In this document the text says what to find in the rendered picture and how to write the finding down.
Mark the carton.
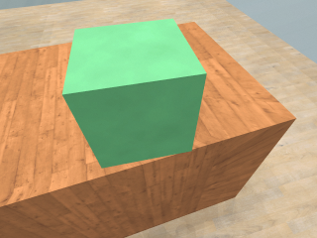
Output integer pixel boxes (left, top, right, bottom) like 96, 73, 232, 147
62, 18, 207, 169

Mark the pedestal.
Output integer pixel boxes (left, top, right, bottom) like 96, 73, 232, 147
0, 22, 296, 238

